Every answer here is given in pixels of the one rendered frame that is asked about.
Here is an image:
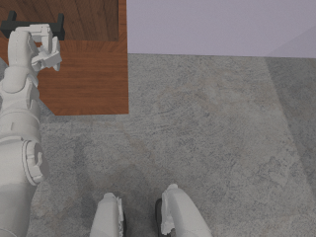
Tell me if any robot thigh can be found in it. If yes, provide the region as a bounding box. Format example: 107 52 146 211
89 197 124 237
162 188 212 237

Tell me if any robot left thigh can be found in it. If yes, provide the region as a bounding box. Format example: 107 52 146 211
89 197 124 237

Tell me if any handle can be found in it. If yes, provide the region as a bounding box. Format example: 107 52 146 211
0 10 65 40

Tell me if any robot right thigh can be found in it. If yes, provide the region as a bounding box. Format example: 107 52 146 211
162 188 212 237

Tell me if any robot left forearm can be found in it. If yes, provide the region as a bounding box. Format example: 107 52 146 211
0 66 41 146

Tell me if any drawer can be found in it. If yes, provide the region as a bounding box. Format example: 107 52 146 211
0 0 119 41

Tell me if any left robot hand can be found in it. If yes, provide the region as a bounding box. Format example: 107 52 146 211
8 24 62 76

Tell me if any robot left upper arm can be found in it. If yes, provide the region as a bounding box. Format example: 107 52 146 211
0 140 49 237

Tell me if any cabinet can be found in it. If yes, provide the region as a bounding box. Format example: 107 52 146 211
0 0 129 116

